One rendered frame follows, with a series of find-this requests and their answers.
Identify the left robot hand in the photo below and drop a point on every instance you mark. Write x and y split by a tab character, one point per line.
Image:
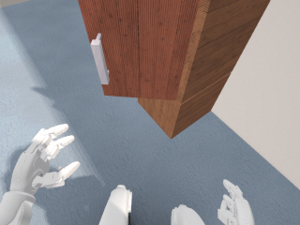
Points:
30	163

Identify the handle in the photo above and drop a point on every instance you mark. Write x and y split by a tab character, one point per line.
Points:
99	57

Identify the robot left forearm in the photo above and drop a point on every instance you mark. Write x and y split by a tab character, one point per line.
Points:
16	208

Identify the robot right thigh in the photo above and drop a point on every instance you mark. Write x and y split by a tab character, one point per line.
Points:
185	216

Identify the cupboard door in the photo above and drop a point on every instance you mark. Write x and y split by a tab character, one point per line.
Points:
145	43

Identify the robot thigh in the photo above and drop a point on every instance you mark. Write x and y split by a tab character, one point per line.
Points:
185	216
117	208

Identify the right robot hand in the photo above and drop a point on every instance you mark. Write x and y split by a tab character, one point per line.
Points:
240	212

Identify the robot left thigh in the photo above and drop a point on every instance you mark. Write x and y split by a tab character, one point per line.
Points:
117	208

